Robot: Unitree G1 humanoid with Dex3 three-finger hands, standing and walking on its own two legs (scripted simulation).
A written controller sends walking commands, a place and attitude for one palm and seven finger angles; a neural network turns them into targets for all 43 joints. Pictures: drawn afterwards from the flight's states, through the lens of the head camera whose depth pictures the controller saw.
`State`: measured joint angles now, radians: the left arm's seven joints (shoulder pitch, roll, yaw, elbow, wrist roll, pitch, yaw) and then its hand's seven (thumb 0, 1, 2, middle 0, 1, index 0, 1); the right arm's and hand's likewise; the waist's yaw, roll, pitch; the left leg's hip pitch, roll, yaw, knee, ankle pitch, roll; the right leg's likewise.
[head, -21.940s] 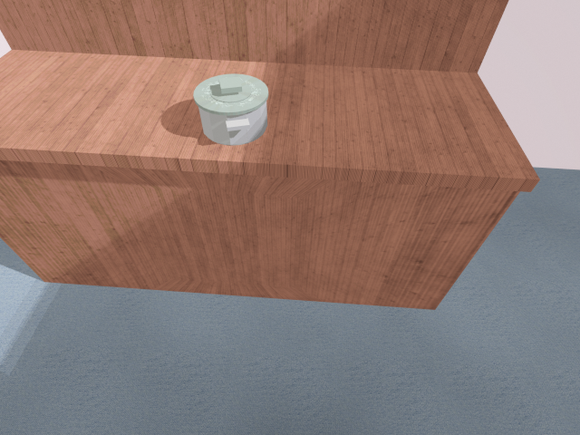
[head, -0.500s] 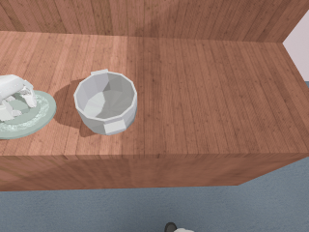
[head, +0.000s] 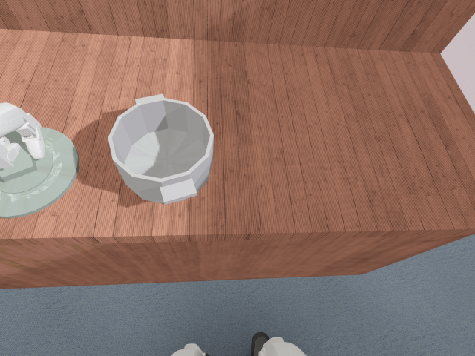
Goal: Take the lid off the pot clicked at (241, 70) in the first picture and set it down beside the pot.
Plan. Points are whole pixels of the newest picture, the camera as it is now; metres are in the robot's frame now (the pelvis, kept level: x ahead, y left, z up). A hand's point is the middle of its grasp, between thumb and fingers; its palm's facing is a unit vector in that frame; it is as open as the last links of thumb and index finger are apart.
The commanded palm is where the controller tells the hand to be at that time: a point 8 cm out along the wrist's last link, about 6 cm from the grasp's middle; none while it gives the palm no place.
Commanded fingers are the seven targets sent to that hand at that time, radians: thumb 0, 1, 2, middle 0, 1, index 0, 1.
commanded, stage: lower the lid onto the table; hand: left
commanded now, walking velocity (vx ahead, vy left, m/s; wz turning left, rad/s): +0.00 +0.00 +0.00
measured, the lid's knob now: (16, 162) +0.43 +0.37 +0.00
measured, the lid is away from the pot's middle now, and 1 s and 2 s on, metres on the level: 0.25 0.25 0.25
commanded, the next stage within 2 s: open the fingers wide in 0.36 s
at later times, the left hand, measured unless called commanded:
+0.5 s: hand (6, 152) +0.43 +0.37 +0.03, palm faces -0.50 -0.14 -0.85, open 4.4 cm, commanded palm +0.45 +0.36 +0.07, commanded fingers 0.00 0.61 1.01 -0.65 -0.91 -0.80 -1.01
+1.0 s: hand out of the picture +0.42 +0.37 +0.03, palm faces -0.45 -0.14 -0.88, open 6.1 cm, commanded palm +0.43 +0.36 +0.07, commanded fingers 0.00 0.22 0.70 -0.42 -0.92 -0.47 -0.95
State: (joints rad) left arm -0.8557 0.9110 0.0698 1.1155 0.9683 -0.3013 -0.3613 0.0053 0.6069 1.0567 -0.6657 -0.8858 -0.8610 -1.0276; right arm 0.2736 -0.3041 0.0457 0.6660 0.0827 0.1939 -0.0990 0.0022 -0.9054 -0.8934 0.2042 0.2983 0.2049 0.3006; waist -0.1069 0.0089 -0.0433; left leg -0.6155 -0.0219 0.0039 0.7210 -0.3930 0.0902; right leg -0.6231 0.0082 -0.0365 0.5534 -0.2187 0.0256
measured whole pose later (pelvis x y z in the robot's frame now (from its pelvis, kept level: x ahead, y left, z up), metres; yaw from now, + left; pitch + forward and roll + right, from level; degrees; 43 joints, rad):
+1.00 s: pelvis -0.01 +0.02 +0.00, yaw +0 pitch +16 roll -5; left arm -0.82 0.86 0.05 1.07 0.96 -0.26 -0.27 -0.01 0.53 0.89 -0.51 -0.93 -0.59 -0.98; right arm 0.28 -0.29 0.04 0.62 0.08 0.23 -0.05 0.00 -0.91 -0.89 0.20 0.30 0.20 0.30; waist -0.09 0.01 -0.06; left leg -0.61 -0.04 0.01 0.74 -0.40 0.11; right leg -0.62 0.00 -0.02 0.58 -0.23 0.01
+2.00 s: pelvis +0.01 +0.01 +0.01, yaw +1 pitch +14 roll -5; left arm -0.74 0.86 0.10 0.97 0.94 -0.28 -0.34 0.00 0.06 0.66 -0.35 -0.88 -0.35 -0.88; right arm 0.27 -0.28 0.03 0.64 0.07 0.25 -0.05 0.00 -0.91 -0.89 0.20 0.30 0.20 0.30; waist -0.07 0.02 -0.05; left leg -0.52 -0.04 0.00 0.67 -0.39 0.11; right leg -0.53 -0.01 -0.03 0.51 -0.22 0.02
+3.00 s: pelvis +0.00 +0.00 +0.02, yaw +2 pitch +9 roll -3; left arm -0.95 0.92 0.02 1.03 0.92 -0.19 -0.47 0.00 0.01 0.62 -0.35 -0.88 -0.35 -0.88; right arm 0.27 -0.30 0.05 0.67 0.10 0.22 -0.05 0.00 -0.91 -0.89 0.20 0.30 0.20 0.30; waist -0.07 0.02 -0.02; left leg -0.39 -0.05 -0.01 0.55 -0.32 0.09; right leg -0.40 -0.01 -0.03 0.40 -0.16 0.03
